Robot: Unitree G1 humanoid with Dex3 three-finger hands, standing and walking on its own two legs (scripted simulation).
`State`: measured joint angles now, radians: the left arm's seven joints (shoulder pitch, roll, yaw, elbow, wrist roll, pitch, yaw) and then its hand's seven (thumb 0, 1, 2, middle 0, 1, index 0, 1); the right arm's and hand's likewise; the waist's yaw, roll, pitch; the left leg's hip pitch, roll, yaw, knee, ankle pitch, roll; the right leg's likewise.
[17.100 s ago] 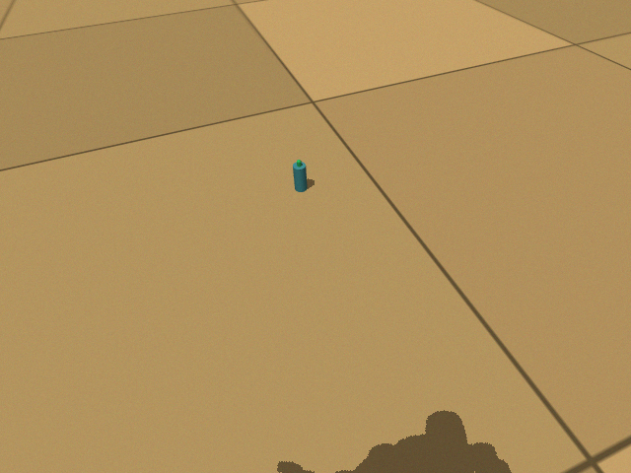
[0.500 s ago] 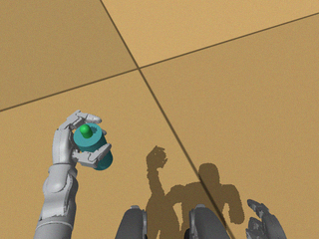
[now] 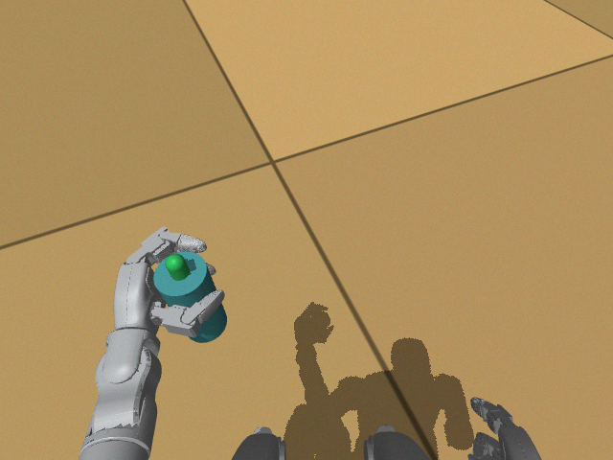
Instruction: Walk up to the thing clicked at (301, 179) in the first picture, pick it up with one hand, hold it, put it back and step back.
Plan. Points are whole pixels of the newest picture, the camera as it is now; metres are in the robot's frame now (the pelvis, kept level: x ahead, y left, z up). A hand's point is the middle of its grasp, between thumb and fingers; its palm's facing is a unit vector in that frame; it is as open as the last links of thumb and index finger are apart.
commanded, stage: lift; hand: left
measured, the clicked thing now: (191, 294) +0.33 +0.18 +0.01
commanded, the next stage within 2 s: hold in 0.36 s
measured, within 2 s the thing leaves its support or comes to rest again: neither
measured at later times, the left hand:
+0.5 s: hand (194, 268) +0.34 +0.16 +0.06, palm faces +0.05 -1.00 +0.01, open 9.1 cm
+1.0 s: hand (194, 266) +0.34 +0.16 +0.08, palm faces +0.06 -1.00 +0.01, open 9.1 cm
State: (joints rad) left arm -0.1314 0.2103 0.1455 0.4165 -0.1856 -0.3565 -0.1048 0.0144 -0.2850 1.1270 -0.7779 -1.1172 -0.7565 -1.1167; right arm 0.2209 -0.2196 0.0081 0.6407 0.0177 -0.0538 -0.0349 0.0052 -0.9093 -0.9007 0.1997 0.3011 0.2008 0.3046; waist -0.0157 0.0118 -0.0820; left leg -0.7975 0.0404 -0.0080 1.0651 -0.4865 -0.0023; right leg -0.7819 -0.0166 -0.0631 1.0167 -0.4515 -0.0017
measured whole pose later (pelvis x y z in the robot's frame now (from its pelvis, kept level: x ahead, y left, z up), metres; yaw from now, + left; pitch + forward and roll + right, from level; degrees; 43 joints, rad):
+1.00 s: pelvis +0.01 -0.01 +0.03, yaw +0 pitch +7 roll -1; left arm -0.10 0.18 0.14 0.42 -0.20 -0.37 -0.11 0.01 -0.28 1.13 -0.78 -1.12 -0.76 -1.12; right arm 0.22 -0.23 0.00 0.65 0.01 -0.02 -0.04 0.01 -0.91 -0.90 0.20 0.30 0.20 0.30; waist -0.01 0.01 -0.04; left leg -0.56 0.04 0.00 0.86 -0.42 -0.01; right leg -0.55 -0.01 -0.06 0.83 -0.40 -0.01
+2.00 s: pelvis +0.01 +0.00 +0.04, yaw +0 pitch +6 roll -1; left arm -0.13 0.19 0.13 0.45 -0.18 -0.37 -0.08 0.01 -0.27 1.11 -0.78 -1.11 -0.76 -1.11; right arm 0.23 -0.22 0.00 0.67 0.01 -0.03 -0.02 0.01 -0.91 -0.91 0.20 0.30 0.20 0.30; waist -0.02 0.01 -0.03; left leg -0.53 0.04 0.01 0.83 -0.40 -0.01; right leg -0.52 -0.01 -0.05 0.80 -0.37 0.00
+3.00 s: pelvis +0.01 +0.00 +0.04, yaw +0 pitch +6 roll -1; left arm -0.13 0.18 0.12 0.43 -0.18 -0.37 -0.08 0.01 -0.25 1.09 -0.78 -1.09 -0.76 -1.09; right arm 0.23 -0.22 0.00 0.67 0.01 -0.04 -0.02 0.01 -0.91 -0.90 0.20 0.30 0.20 0.30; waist -0.02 0.02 -0.03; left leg -0.53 0.04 0.00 0.83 -0.40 -0.01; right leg -0.52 -0.01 -0.05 0.80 -0.37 0.00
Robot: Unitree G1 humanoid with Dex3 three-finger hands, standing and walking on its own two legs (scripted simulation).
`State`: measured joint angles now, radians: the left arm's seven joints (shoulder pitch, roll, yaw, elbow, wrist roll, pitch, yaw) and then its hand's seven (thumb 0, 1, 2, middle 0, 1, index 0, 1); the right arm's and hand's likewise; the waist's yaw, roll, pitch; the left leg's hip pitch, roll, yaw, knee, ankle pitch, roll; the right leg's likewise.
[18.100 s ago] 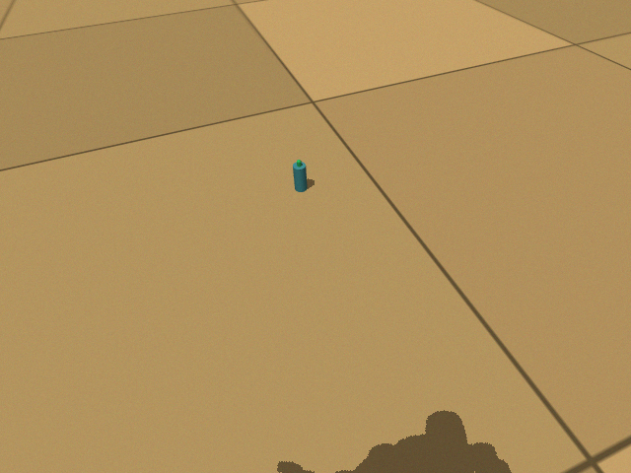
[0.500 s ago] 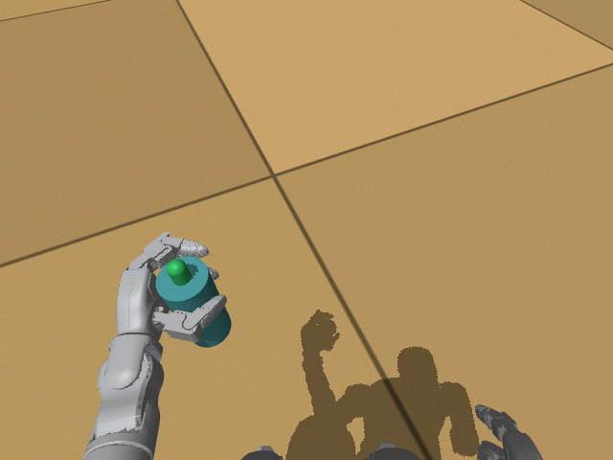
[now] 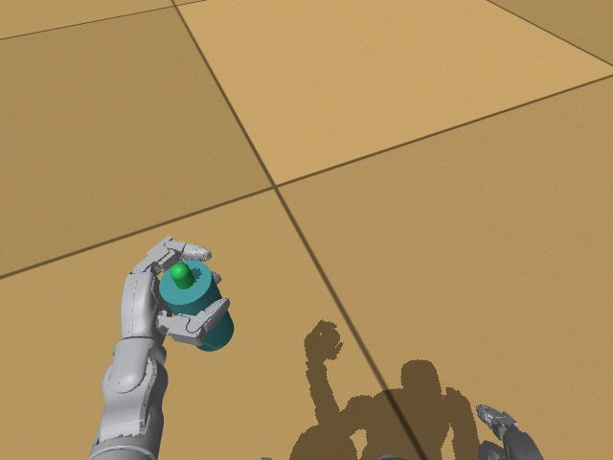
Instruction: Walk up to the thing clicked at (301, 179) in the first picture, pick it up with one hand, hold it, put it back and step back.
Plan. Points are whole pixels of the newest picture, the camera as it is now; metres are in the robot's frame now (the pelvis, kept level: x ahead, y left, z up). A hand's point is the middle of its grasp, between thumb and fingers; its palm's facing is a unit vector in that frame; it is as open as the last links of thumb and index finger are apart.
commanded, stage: hold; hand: left
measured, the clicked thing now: (197, 303) +0.32 +0.17 +0.02
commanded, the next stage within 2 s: none
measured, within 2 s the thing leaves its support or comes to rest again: neither
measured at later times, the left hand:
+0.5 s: hand (191, 291) +0.32 +0.17 +0.06, palm faces +0.06 -1.00 +0.00, open 9.1 cm
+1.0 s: hand (188, 293) +0.32 +0.17 +0.05, palm faces +0.08 -1.00 -0.01, open 9.0 cm
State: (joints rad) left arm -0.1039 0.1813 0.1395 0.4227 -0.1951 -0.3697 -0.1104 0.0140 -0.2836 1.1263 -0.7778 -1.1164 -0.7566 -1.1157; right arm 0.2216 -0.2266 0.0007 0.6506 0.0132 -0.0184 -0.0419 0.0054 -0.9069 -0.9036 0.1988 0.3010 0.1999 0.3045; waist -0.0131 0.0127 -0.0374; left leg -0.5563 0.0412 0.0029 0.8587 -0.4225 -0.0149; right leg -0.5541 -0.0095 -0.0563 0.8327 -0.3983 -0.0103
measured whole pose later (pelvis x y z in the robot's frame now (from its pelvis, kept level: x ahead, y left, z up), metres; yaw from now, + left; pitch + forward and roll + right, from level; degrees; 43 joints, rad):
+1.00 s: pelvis -0.01 +0.01 +0.00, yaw +0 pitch +6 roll -1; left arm -0.13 0.19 0.13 0.45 -0.18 -0.37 -0.08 0.01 -0.27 1.11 -0.78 -1.11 -0.76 -1.11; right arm 0.23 -0.22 0.00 0.67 0.01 -0.03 -0.02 0.01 -0.91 -0.91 0.20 0.30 0.20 0.30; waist -0.02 0.01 -0.03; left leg -0.53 0.04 0.01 0.83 -0.40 -0.01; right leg -0.52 -0.01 -0.05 0.80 -0.37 0.00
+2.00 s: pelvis +0.00 +0.01 +0.00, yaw +0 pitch +6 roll -1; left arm -0.13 0.18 0.12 0.43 -0.18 -0.37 -0.08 0.01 -0.25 1.09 -0.78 -1.09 -0.76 -1.09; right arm 0.23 -0.22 0.00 0.67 0.01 -0.04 -0.02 0.01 -0.91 -0.90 0.20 0.30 0.20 0.30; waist -0.02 0.02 -0.03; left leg -0.53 0.04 0.00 0.83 -0.40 -0.01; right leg -0.52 -0.01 -0.05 0.80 -0.37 0.00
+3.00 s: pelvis -0.06 +0.01 -0.23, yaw -2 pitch +34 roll -3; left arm -0.56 0.28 0.34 1.01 -0.12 -0.78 -0.11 0.01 -0.24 1.10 -0.76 -1.11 -0.74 -1.11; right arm 0.12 -0.24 0.01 0.70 -0.07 -0.03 0.08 0.00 -0.91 -0.91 0.20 0.30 0.20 0.30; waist -0.07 0.00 -0.19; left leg -1.77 0.04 -0.03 1.86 -0.68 0.00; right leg -1.76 -0.03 -0.05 1.82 -0.65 -0.01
